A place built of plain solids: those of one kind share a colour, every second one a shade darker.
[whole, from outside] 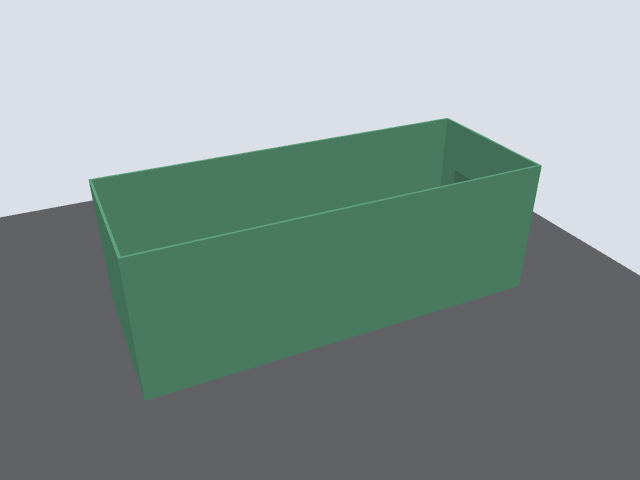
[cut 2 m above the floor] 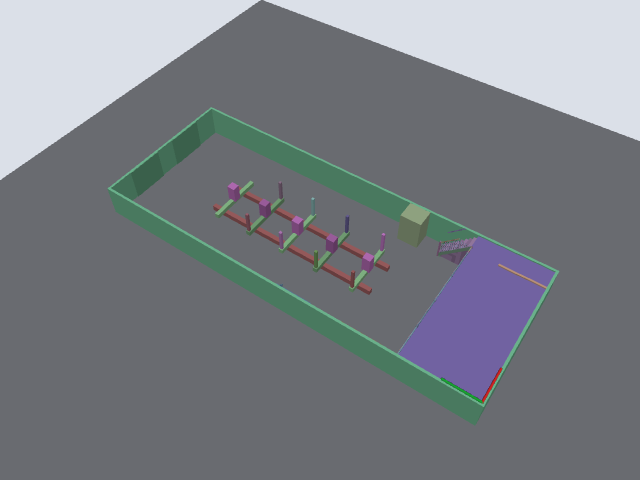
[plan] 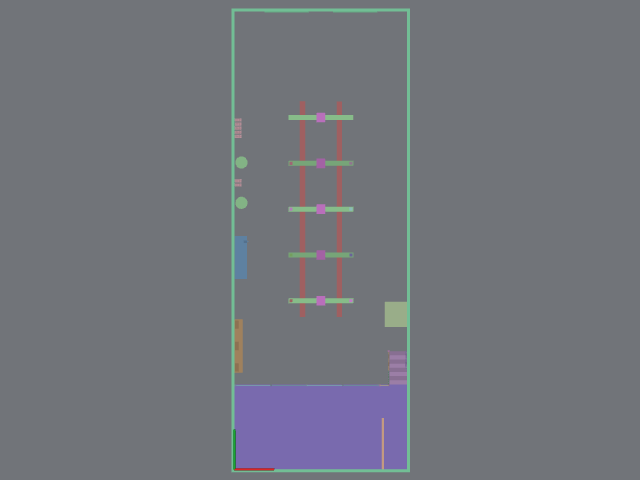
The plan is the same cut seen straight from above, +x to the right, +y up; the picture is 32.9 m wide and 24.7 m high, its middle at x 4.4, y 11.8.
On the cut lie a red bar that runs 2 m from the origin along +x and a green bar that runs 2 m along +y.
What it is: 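A boat hall 8.9 x 23.6 m, 8.4 m high; a lifeboat 13.9 m long and 4.6 m in beam on its cradle down the middle, its keel 1.61 m over the floor; a walk along either side; at the rear a crew gallery 4.4 m deep at 1.93 m over closed stores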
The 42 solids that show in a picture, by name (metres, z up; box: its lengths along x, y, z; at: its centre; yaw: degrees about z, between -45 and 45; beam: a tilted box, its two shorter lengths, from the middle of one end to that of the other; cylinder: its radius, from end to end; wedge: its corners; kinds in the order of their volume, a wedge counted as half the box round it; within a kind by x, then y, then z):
{
 "wall_1": {"box": [0.15, 23.86, 8.43], "at": [-0.07, 11.78, 4.17]},
 "wall_2": {"box": [9.18, 0.15, 8.43], "at": [4.44, -0.07, 4.17]},
 "wall_3": {"box": [9.18, 0.15, 8.43], "at": [4.44, 23.64, 4.17]},
 "wall_4": {"box": [0.15, 23.86, 8.43], "at": [8.96, 11.78, 4.17]},
 "gal_1": {"box": [8.98, 4.42, 1.98], "at": [4.44, 2.16, 0.94]},
 "stair_1": {"box": [0.95, 0.62, 1.76], "at": [8.46, 4.27, 0.83]},
 "stair_2": {"box": [0.95, 0.62, 1.55], "at": [8.46, 4.49, 0.72]},
 "stair_3": {"box": [0.95, 0.62, 1.33], "at": [8.46, 4.7, 0.62]},
 "stair_4": {"box": [0.95, 0.62, 1.12], "at": [8.46, 4.91, 0.51]},
 "stair_5": {"box": [0.95, 0.62, 0.91], "at": [8.46, 5.13, 0.4]},
 "stair_6": {"box": [0.95, 0.62, 0.69], "at": [8.46, 5.34, 0.3]},
 "stair_7": {"box": [0.95, 0.62, 0.48], "at": [8.46, 5.56, 0.19]},
 "stair_8": {"box": [0.95, 0.62, 0.26], "at": [8.46, 5.77, 0.08]},
 "winch_1": {"box": [1.15, 1.3, 2.35], "at": [8.3, 7.97, 1.12]},
 "beam_1": {"box": [0.28, 11.1, 0.39], "at": [3.5, 13.39, 0.14]},
 "beam_2": {"box": [0.28, 11.1, 0.39], "at": [5.4, 13.39, 0.14]},
 "cross_1": {"box": [3.35, 0.26, 0.3], "at": [4.45, 8.67, 0.49]},
 "cross_2": {"box": [3.35, 0.26, 0.3], "at": [4.45, 11.03, 0.49]},
 "cross_3": {"box": [3.35, 0.26, 0.3], "at": [4.45, 13.39, 0.49]},
 "cross_4": {"box": [3.35, 0.26, 0.3], "at": [4.45, 15.74, 0.49]},
 "cross_5": {"box": [3.35, 0.26, 0.3], "at": [4.45, 18.1, 0.49]},
 "sdoor_1": {"box": [2.28, 0.05, 5.25], "at": [2.69, 23.54, 2.58]},
 "sdoor_2": {"box": [2.28, 0.05, 5.25], "at": [6.21, 23.54, 2.58]},
 "keelblock_1": {"box": [0.46, 0.5, 1.02], "at": [4.45, 8.67, 1.1]},
 "keelblock_2": {"box": [0.46, 0.5, 1.02], "at": [4.45, 11.03, 1.1]},
 "keelblock_3": {"box": [0.46, 0.5, 1.02], "at": [4.45, 13.39, 1.1]},
 "keelblock_4": {"box": [0.46, 0.5, 1.02], "at": [4.45, 15.74, 1.1]},
 "keelblock_5": {"box": [0.46, 0.5, 1.02], "at": [4.45, 18.1, 1.1]},
 "screen_1": {"box": [0.12, 2.64, 2.15], "at": [7.63, 1.32, 2.95]},
 "coils_1": {"cylinder": 0.31, "from": [0.36, 13.71, 0.0], "to": [0.36, 13.71, 0.22]},
 "coils_2": {"cylinder": 0.31, "from": [0.36, 15.79, 0.0], "to": [0.36, 15.79, 0.18]},
 "bench_1": {"box": [0.62, 2.22, 0.06], "at": [0.33, 10.9, 0.87]},
 "stair_guard_string_1": {"wedge": [[7.91, 4.32, 1.74], [7.91, 4.32, 2.01], [7.91, 6.08, -0.02], [7.91, 6.08, 0.24], [7.95, 4.32, 1.74], [7.95, 4.32, 2.01], [7.95, 6.08, -0.02], [7.95, 6.08, 0.24]]},
 "kit_1": {"box": [0.42, 2.75, 0.04], "at": [0.21, 6.34, 0.43]},
 "shore3e_1": {"box": [0.16, 0.16, 1.78], "at": [5.99, 15.74, 1.48]},
 "shore3w_1": {"box": [0.16, 0.16, 1.78], "at": [2.9, 15.74, 1.48]},
 "shore0e_1": {"box": [0.16, 0.16, 1.58], "at": [5.99, 8.67, 1.38]},
 "shore0w_1": {"box": [0.16, 0.16, 1.58], "at": [2.9, 8.67, 1.38]},
 "shore2e_1": {"box": [0.16, 0.16, 1.57], "at": [5.99, 13.39, 1.38]},
 "shore2w_1": {"box": [0.16, 0.16, 1.57], "at": [2.9, 13.39, 1.38]},
 "shore1e_1": {"box": [0.16, 0.16, 1.57], "at": [5.99, 11.03, 1.38]},
 "shore1w_1": {"box": [0.16, 0.16, 1.57], "at": [2.9, 11.03, 1.38]}
}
